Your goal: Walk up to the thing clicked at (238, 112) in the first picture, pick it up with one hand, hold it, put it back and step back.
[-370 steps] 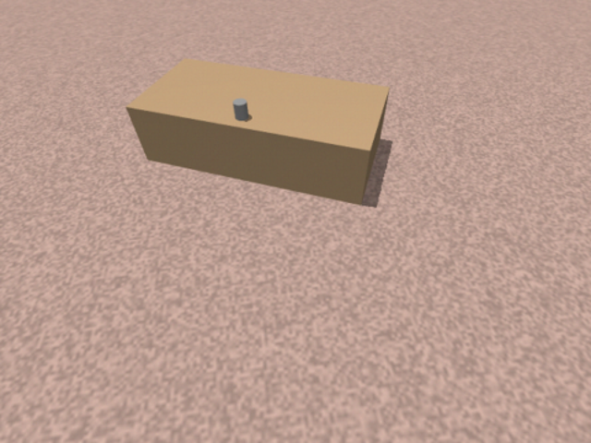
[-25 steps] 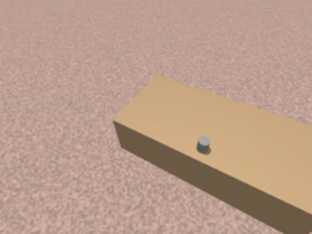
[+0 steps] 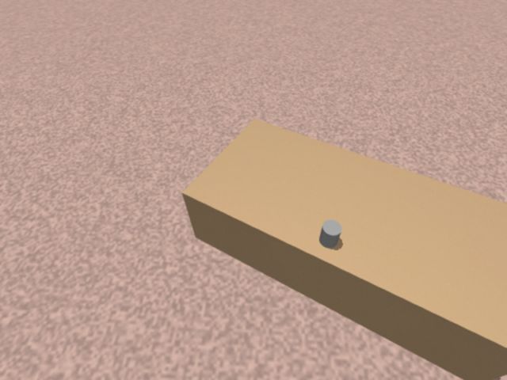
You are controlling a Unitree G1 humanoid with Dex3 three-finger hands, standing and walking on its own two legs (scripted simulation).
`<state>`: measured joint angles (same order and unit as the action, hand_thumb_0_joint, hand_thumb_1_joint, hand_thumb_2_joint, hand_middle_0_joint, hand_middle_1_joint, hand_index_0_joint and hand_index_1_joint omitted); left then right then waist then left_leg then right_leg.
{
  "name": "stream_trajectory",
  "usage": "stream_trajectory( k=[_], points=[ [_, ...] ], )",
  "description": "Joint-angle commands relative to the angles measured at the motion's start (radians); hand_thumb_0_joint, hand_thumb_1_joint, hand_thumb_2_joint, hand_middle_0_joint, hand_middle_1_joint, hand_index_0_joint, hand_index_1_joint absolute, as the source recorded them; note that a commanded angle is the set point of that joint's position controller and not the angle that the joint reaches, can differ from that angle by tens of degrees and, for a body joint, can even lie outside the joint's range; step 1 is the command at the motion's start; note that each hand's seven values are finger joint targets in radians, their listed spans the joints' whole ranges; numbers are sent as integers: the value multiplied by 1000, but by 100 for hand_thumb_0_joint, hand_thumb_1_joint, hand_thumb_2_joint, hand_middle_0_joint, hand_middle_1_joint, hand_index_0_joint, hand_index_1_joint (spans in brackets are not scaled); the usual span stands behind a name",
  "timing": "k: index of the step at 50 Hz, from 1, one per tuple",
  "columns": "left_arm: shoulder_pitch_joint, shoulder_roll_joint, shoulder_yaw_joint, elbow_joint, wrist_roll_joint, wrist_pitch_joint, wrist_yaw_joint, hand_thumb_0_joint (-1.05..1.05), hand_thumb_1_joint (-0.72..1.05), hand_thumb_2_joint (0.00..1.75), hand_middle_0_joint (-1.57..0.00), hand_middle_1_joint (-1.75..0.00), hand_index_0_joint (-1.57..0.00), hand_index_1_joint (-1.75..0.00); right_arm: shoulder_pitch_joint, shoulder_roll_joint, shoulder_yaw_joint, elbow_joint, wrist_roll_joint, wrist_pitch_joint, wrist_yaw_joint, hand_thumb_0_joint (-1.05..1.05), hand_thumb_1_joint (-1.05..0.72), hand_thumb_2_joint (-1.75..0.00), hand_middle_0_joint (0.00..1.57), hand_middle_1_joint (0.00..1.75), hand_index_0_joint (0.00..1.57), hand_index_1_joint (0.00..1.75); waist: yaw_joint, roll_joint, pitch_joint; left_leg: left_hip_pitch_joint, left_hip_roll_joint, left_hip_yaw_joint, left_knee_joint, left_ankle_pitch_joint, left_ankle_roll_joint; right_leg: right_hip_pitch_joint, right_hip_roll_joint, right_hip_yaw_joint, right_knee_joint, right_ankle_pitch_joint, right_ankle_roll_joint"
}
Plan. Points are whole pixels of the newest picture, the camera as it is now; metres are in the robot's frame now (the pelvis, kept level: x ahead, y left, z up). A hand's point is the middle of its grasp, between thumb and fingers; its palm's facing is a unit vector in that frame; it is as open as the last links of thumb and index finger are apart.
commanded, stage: stand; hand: left
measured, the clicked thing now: (330, 234) +0.64 -0.22 -0.41
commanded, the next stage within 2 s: walk up in 0.18 s
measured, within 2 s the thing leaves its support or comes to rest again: neither
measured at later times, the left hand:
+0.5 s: hand out of the picture +0.16 +0.20 -0.17, palm faces -0.20 -0.91 -0.37, open 7.4 cm
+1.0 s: hand (240, 301) +0.31 +0.06 -0.17, palm faces -0.45 -0.82 -0.34, open 7.4 cm
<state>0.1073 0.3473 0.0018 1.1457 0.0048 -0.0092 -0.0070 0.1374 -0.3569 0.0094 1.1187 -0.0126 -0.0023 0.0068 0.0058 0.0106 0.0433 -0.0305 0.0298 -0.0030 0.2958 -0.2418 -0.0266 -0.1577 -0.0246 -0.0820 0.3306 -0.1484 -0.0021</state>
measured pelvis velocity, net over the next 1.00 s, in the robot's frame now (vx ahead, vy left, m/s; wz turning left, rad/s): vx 0.11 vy -0.16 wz -0.44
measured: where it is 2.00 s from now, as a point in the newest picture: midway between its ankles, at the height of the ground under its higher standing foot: outside the picture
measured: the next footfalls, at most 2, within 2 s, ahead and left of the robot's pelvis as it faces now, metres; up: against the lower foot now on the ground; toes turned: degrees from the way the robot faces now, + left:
right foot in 0.46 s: +0.11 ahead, -0.24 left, +0.00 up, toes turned -15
left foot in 0.76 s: +0.20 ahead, -0.02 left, +0.00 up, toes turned -14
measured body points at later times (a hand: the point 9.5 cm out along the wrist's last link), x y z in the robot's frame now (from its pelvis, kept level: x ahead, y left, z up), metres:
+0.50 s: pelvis +0.02 -0.07 -0.04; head +0.06 -0.08 +0.41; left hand +0.17 +0.25 -0.14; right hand +0.02 -0.44 -0.14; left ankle -0.05 +0.13 -0.74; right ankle +0.07 -0.23 -0.75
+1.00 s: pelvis +0.11 -0.16 -0.02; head +0.16 -0.15 +0.42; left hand +0.33 +0.10 -0.15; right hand -0.03 -0.48 -0.10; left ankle +0.16 -0.02 -0.75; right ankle +0.09 -0.32 -0.71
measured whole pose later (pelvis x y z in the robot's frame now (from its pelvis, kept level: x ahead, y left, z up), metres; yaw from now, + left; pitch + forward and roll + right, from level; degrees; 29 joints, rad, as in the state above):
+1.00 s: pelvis +0.11 -0.16 -0.02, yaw -25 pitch -2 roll +1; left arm 0.24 0.47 0.10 0.81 0.02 0.06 -0.08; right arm 0.39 -0.43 -0.06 0.86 -0.04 -0.08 -0.03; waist -0.02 -0.09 0.11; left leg -0.23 0.13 0.14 0.62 -0.34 -0.04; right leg -0.47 -0.03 0.09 0.91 -0.39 0.00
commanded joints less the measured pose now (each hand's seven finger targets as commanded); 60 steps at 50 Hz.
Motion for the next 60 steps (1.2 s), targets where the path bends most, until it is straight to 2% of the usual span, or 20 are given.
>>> stream_trajectory(
  k=[1, 9, 12, 15, 19, 23, 24, 25, 26, 30, 34, 36, 37, 38, 39, 42, 49, 53, 55, 60],
  points=[
    [-47, 216, 41, -62, 1, -22, 15, 0, 90, 90, -20, -30, -20, -30, -26, -208, -43, -55, 0, -24, -21, 0, -90, -90, 20, 30, 20, 30, -5, 0, -89, -57, 122, -63, -49, 238, 33, 114, -128, 121, -11, 233, -25],
    [-30, 312, 129, -192, 47, 21, -30, 0, 90, 90, -20, -30, -20, -30, 52, -342, -134, -111, -13, -43, -45, 0, -90, -90, 20, 30, 20, 30, -39, -107, -57, 99, 113, -13, 78, 111, 90, -117, -37, 127, 140, 137, -55],
    [-146, 239, 137, -304, 63, 74, -71, 0, 90, 90, -20, -30, -20, -30, 147, -403, -186, -154, -11, -59, -75, 0, -90, -90, 20, 30, 20, 30, -90, 77, 34, 74, 512, -248, -53, 230, 287, -467, -68, 148, 616, -353, -5],
    [-46, 229, 142, -324, 37, 80, -101, 0, 90, 90, -20, -30, -20, -30, 28, -349, -180, -225, -29, -73, -80, 0, -90, -90, 20, 30, 20, 30, 0, 54, 62, 50, 409, -83, 1, 234, 240, -461, -126, 225, 586, -271, -4],
    [-47, 213, 148, -366, 39, 69, -130, 0, 90, 90, -20, -30, -20, -30, 62, -352, -187, -260, -27, -76, -64, 0, -90, -90, 20, 30, 20, 30, -29, 157, 82, -59, 309, 61, 70, 253, 186, -313, -92, 92, 408, -175, -3],
    [229, 284, 185, -298, 34, 43, -112, 0, 90, 90, -20, -30, -20, -30, 22, -322, -169, -302, -26, -59, -56, 0, -90, -90, 20, 30, 20, 30, 111, -50, -102, -237, 179, 183, 552, 223, 119, 119, 39, -35, 273, -92, -47],
    [351, 372, 212, -289, 39, 34, -93, 0, 90, 90, -20, -30, -20, -30, 39, -261, -145, -326, -16, -53, -57, 0, -90, -90, 20, 30, 20, 30, 185, -284, -127, -394, 59, 194, 850, 4, 73, 209, -51, 174, 118, -176, -112],
    [346, 457, 221, -329, 21, 35, -88, 0, 90, 90, -20, -30, -20, -30, 42, -241, -130, -371, 12, -51, -52, 0, -90, -90, 20, 30, 20, 30, 152, -471, -128, -598, -81, 125, 998, -427, 38, 192, -277, 719, -119, -238, -240],
    [262, 452, 215, -368, 15, 36, -84, 0, 90, 90, -20, -30, -20, -30, 24, -287, -147, -360, 0, -43, -51, 0, -90, -90, 20, 30, 20, 30, 109, -270, -89, -537, 13, 4, 1042, -405, 34, 50, -339, 798, -144, -443, -309],
    [106, 334, 168, -424, 24, 32, -65, 0, 90, 90, -20, -30, -20, -30, 178, -284, -141, -287, 7, -52, -36, 0, -90, -90, 20, 30, 20, 30, 9, -148, 18, -400, 85, 33, 749, -261, 54, -177, -153, 400, -27, -409, -203],
    [118, 317, 158, -480, 48, 28, -77, 0, 90, 90, -20, -30, -20, -30, 255, -269, -146, -293, -5, -75, -41, 0, -90, -90, 20, 30, 20, 30, 17, -181, -1, -295, 34, 54, 443, -263, 46, -207, -154, 409, 27, -229, -241],
    [10, 303, 146, -529, 47, 43, -81, 0, 90, 90, -20, -30, -20, -30, 454, -272, -168, -238, -12, -91, -65, 0, -90, -90, 20, 30, 20, 30, -100, -134, -62, 32, 36, 47, 239, 34, 59, -411, -99, 333, 227, -198, -187],
    [11, 213, 124, -542, 41, 49, -73, 0, 90, 90, -20, -30, -20, -30, 538, -342, -191, -225, -36, -101, -81, 0, -90, -90, 20, 30, 20, 30, -149, 43, -70, 146, 121, -102, 147, -3, 44, -557, 20, 305, 427, -310, -111],
    [72, 154, 105, -539, 40, 58, -62, 0, 90, 90, -20, -30, -20, -30, 457, -435, -202, -260, -54, -107, -93, 0, -90, -90, 20, 30, 20, 30, -86, 208, -25, 29, 388, -536, -47, -270, 99, -651, 153, 280, 682, -371, -61],
    [146, 276, 140, -498, 52, 77, -55, 0, 90, 90, -20, -30, -20, -30, 316, -478, -209, -320, -31, -108, -99, 0, -90, -90, 20, 30, 20, 30, -40, 65, 10, -152, 497, -644, -137, -511, 166, -550, 83, 346, 777, -363, -41],
    [206, 303, 167, -427, 37, 70, -66, 0, 90, 90, -20, -30, -20, -30, 167, -385, -171, -344, -16, -118, -88, 0, -90, -90, 20, 30, 20, 30, 40, 105, 95, -230, 368, -347, -43, -280, 211, -480, 23, 321, 834, -254, -9],
    [89, 228, 130, -427, 12, 33, -67, 0, 90, 90, -20, -30, -20, -30, 238, -360, -155, -349, -26, -103, -45, 0, -90, -90, 20, 30, 20, 30, -35, 218, -4, -129, 247, 68, 208, 475, 184, -279, 4, 72, 451, -258, -10],
    [251, 282, 151, -341, 14, 8, -34, 0, 90, 90, -20, -30, -20, -30, 223, -288, -127, -385, -9, -54, -31, 0, -90, -90, 20, 30, 20, 30, 51, -24, -117, -301, 156, 146, 618, 211, 118, 70, 50, 48, 186, -34, -38],
    [252, 422, 169, -382, 14, -5, -13, 0, 90, 90, -20, -30, -20, -30, 180, -236, -107, -427, 10, -35, -45, 0, -90, -90, 20, 30, 20, 30, 69, -294, -158, -563, 24, 31, 896, -384, 55, 78, -334, 719, 40, 54, -270],
    [113, 307, 118, -385, 7, -21, 21, 0, 90, 90, -20, -30, -20, -30, 243, -254, -100, -313, 9, -37, -44, 0, -90, -90, 20, 30, 20, 30, -16, -181, -73, -459, 86, -19, 735, -281, 43, -51, -170, 373, 247, 413, -230]
  ],
)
